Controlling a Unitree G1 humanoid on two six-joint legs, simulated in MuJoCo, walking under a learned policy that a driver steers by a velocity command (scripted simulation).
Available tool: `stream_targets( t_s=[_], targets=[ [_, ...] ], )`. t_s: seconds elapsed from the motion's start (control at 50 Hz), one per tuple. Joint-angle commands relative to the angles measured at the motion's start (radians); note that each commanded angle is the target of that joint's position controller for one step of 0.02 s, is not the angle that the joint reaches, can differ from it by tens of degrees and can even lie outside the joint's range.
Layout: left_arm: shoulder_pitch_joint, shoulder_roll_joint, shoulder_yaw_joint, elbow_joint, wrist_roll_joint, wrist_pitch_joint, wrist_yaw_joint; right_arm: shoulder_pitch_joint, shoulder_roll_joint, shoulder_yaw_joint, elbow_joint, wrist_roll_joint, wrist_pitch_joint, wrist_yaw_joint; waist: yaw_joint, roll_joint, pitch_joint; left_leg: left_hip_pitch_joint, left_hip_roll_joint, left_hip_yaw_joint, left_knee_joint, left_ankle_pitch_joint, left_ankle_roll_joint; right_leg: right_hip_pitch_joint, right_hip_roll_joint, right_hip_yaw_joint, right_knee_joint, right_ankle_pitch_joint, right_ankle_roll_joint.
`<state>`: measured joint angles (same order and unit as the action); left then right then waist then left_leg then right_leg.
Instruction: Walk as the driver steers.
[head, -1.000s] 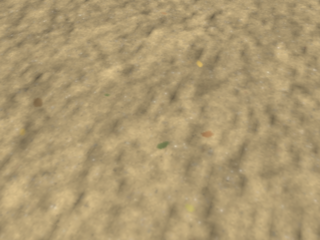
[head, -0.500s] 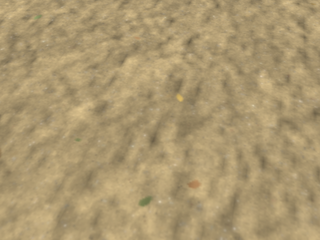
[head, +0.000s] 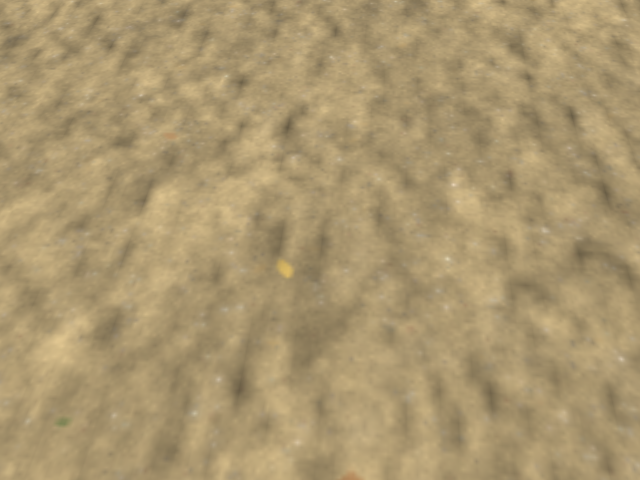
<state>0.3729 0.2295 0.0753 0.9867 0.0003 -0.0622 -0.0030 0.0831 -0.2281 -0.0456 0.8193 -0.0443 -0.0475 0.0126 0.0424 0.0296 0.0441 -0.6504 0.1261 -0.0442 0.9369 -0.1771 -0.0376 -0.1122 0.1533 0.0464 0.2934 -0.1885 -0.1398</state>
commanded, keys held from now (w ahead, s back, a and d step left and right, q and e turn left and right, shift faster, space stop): w+e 0.74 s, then w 0.26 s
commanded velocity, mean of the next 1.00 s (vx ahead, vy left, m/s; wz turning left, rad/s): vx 0.50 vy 0.00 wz -0.52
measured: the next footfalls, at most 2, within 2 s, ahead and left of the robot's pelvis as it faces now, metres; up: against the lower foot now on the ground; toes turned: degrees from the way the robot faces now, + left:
left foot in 0.24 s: +0.33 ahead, +0.13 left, +0.00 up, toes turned -10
right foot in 0.78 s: +0.52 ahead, -0.16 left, +0.00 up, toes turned -32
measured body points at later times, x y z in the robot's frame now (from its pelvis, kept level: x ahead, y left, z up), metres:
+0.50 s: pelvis +0.28 +0.05 +0.00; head +0.31 +0.05 +0.45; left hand +0.47 +0.28 -0.12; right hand +0.26 -0.23 -0.11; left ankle +0.29 +0.14 -0.74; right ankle +0.27 -0.09 -0.66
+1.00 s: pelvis +0.50 -0.10 +0.00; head +0.52 -0.13 +0.45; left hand +0.71 +0.09 -0.12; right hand +0.45 -0.37 -0.13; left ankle +0.60 +0.03 -0.66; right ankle +0.48 -0.14 -0.74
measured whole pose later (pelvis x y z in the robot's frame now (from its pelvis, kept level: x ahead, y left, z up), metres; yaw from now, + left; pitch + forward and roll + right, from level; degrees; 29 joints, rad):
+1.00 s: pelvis +0.50 -0.10 +0.00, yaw -31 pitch +0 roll +0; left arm 0.29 0.24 0.05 0.84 0.01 -0.05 -0.01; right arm 0.25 -0.26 -0.04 0.79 -0.03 -0.03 0.03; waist -0.01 0.03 0.04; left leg -0.54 0.13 0.02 1.08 -0.29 0.00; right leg -0.17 0.11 -0.04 0.34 -0.18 -0.13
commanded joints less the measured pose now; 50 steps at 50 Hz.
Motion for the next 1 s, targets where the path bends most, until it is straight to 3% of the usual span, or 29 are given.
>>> stream_targets(
  t_s=[0.02,0.14,0.18,0.22,0.24,0.26,0.28,0.3,0.32,0.34,0.36,0.4,0.44,0.52,0.58,0.66,0.72,0.76,0.78,0.8,0.82,0.84,0.86,0.88,0.92,0.94,1.0],
  targets=[
    [0.061,0.139,0.026,-0.056,-0.001,-0.01,0.001,-0.066,-0.064,-0.008,-0.081,0.004,0.004,0.005,0.01,-0.082,0.0,-0.025,-0.042,0.052,-0.113,0.123,-0.014,0.005,-0.247,0.227,-0.087,0.372,-0.094],
    [0.129,0.162,0.03,-0.075,0.016,-0.001,0.014,-0.222,-0.081,0.006,-0.165,0.017,-0.011,0.012,0.061,-0.106,0.003,-0.025,-0.096,0.041,-0.3,0.135,0.011,0.152,-0.274,0.292,-0.002,0.457,-0.085],
    [0.09,0.183,0.036,-0.095,0.019,-0.002,0.023,-0.172,-0.104,0.002,-0.167,0.021,-0.021,0.009,0.021,-0.12,-0.005,0.094,-0.112,0.026,-0.382,0.098,0.033,0.137,-0.284,0.313,0.042,0.493,-0.054],
    [0.028,0.209,0.042,-0.119,0.018,-0.009,0.016,0.024,-0.151,-0.018,-0.113,0.024,-0.035,-0.007,-0.071,-0.108,-0.087,0.387,-0.16,0.046,-0.449,0.044,0.067,0.066,-0.244,0.293,0.213,0.653,-0.009],
    [0.01,0.2,0.04,-0.129,0.009,-0.017,0.005,0.169,-0.187,-0.031,-0.082,0.015,-0.048,-0.02,-0.144,-0.054,-0.176,0.605,-0.099,0.001,-0.49,0.058,0.099,-0.023,-0.18,0.249,0.414,0.578,0.014],
    [0.033,0.112,0.017,-0.169,0.0,-0.025,0.0,0.332,-0.267,-0.047,-0.081,-0.011,-0.051,-0.038,-0.182,0.072,-0.344,0.839,0.166,-0.253,-0.495,-0.114,0.14,-0.162,-0.114,0.165,0.705,0.189,0.027],
    [0.171,0.067,0.01,-0.192,-0.03,-0.017,0.002,0.27,-0.329,-0.062,-0.088,-0.02,-0.035,-0.033,-0.073,0.324,-0.405,0.964,0.353,-0.722,-0.644,-0.165,0.254,-0.444,0.006,0.078,0.917,-0.399,0.05],
    [0.135,0.146,0.016,-0.154,0.009,0.004,0.012,0.195,-0.22,-0.048,-0.106,-0.003,-0.022,-0.027,-0.055,0.122,-0.262,0.827,0.312,-0.687,-0.656,-0.318,0.247,-0.523,-0.1,0.08,0.999,-0.306,0.043],
    [0.053,0.146,0.018,-0.161,0.02,0.01,0.0,0.133,-0.134,-0.026,-0.116,0.008,-0.021,-0.024,-0.057,0.016,-0.127,0.681,0.253,-0.501,-0.677,-0.282,0.222,-0.516,-0.135,0.065,0.968,-0.204,0.049],
    [0.016,0.125,0.015,-0.17,0.021,0.013,-0.008,0.115,-0.107,-0.017,-0.108,0.005,-0.023,-0.021,-0.046,-0.007,-0.071,0.593,0.203,-0.359,-0.7,-0.143,0.202,-0.492,-0.163,0.055,0.928,-0.155,0.059],
    [-0.003,0.117,0.014,-0.176,0.032,0.023,-0.018,0.132,-0.104,-0.014,-0.093,0.007,-0.028,-0.023,-0.041,0.032,-0.048,0.547,0.168,-0.259,-0.716,-0.043,0.186,-0.473,-0.186,0.047,0.897,-0.14,0.067],
    [-0.004,0.103,0.011,-0.186,0.036,0.045,-0.034,0.168,-0.107,-0.015,-0.067,0.019,-0.047,-0.019,-0.026,0.076,-0.045,0.509,0.138,-0.144,-0.737,0.11,0.175,-0.449,-0.196,0.028,0.884,-0.12,0.077],
    [-0.053,0.095,0.007,-0.213,0.035,0.057,-0.046,0.197,-0.116,-0.02,-0.052,0.029,-0.063,-0.013,-0.023,0.071,-0.043,0.529,0.143,-0.074,-0.756,0.206,0.186,-0.504,-0.207,0.021,0.873,-0.078,0.083],
    [-0.192,0.084,-0.003,-0.269,0.036,0.059,-0.062,0.245,-0.121,-0.025,-0.028,0.028,-0.064,-0.012,-0.041,0.055,-0.01,0.564,0.13,0.054,-0.784,0.273,0.191,-0.609,-0.225,-0.004,0.769,0.049,0.101],
    [-0.291,0.062,-0.019,-0.305,0.032,0.052,-0.074,0.264,-0.129,-0.027,-0.014,0.027,-0.061,-0.012,-0.061,0.055,0.013,0.566,0.103,0.149,-0.784,0.305,0.171,-0.569,-0.221,-0.054,0.582,0.161,0.1],
    [-0.405,0.06,-0.03,-0.354,0.037,0.049,-0.086,0.323,-0.163,-0.036,0.012,0.028,-0.051,-0.021,-0.092,0.053,0.042,0.646,0.136,0.21,-0.764,0.377,0.157,-0.518,-0.209,-0.129,0.402,0.137,0.064],
    [-0.4,0.077,-0.023,-0.365,0.047,0.05,-0.077,0.349,-0.194,-0.041,0.032,0.026,-0.03,-0.031,-0.079,0.069,0.016,0.736,0.152,0.264,-0.632,0.706,0.14,-0.433,-0.144,-0.185,0.332,-0.004,0.015],
    [-0.262,0.104,-0.006,-0.33,0.054,0.043,-0.063,0.361,-0.219,-0.043,0.041,0.026,-0.012,-0.035,-0.018,0.081,-0.078,0.741,0.155,0.286,-0.384,0.918,0.136,-0.25,-0.068,-0.196,0.282,-0.09,-0.033],
    [-0.095,0.128,0.01,-0.275,0.064,0.033,-0.051,0.351,-0.214,-0.038,0.034,0.03,-0.006,-0.034,0.059,0.04,-0.17,0.635,0.135,0.307,-0.168,0.803,0.116,-0.016,-0.053,-0.164,0.197,-0.036,-0.064],
    [0.026,0.219,0.037,-0.253,0.077,0.03,-0.033,0.37,-0.145,-0.018,-0.013,0.043,-0.009,-0.024,0.092,-0.098,-0.298,0.332,0.086,0.31,0.146,0.376,0.079,0.306,-0.286,0.147,0.164,-0.186,-0.137],
    [-0.001,0.298,0.053,-0.27,0.037,0.038,-0.023,0.357,-0.108,-0.014,-0.076,0.042,-0.014,-0.01,0.037,-0.259,-0.376,0.011,-0.107,0.213,0.458,-0.363,0.031,0.464,-0.543,0.663,0.031,-0.078,-0.244],
    [0.022,0.267,0.048,-0.264,0.022,0.048,-0.01,0.248,-0.17,-0.027,-0.087,0.03,-0.015,-0.009,0.081,-0.088,-0.309,-0.07,-0.072,0.068,0.482,-0.272,0.036,0.41,-0.52,0.556,0.011,0.096,-0.23],
    [-0.023,0.221,0.035,-0.243,0.018,0.042,-0.002,0.216,-0.137,-0.015,-0.094,0.044,-0.025,-0.005,0.045,-0.073,-0.189,-0.079,-0.032,0.053,0.433,-0.201,0.047,0.293,-0.484,0.398,0.015,0.223,-0.209],
    [-0.059,0.169,0.019,-0.231,0.015,0.033,0.0,0.238,-0.125,-0.01,-0.074,0.042,-0.029,-0.004,-0.003,-0.035,-0.109,-0.016,0.001,0.046,0.321,-0.171,0.052,0.16,-0.427,0.294,-0.008,0.323,-0.158],
    [-0.118,0.122,-0.002,-0.225,0.013,0.013,0.0,0.298,-0.118,-0.009,-0.041,0.01,0.002,0.003,-0.07,-0.052,-0.072,0.106,0.02,0.04,0.216,-0.15,0.044,0.019,-0.348,0.177,-0.058,0.356,-0.106],
    [-0.112,0.117,-0.006,-0.219,0.011,0.002,-0.003,0.312,-0.115,-0.011,-0.032,0.004,0.016,0.009,-0.077,-0.061,-0.074,0.132,0.013,0.049,0.198,-0.138,0.04,-0.006,-0.334,0.158,-0.078,0.375,-0.105],
    [-0.064,0.145,0.0,-0.185,0.004,-0.015,-0.009,0.253,-0.101,-0.013,-0.044,0.005,0.03,0.021,-0.073,-0.066,-0.033,0.072,0.012,0.065,0.117,-0.044,0.026,-0.021,-0.31,0.117,-0.142,0.334,-0.104]
  ],
)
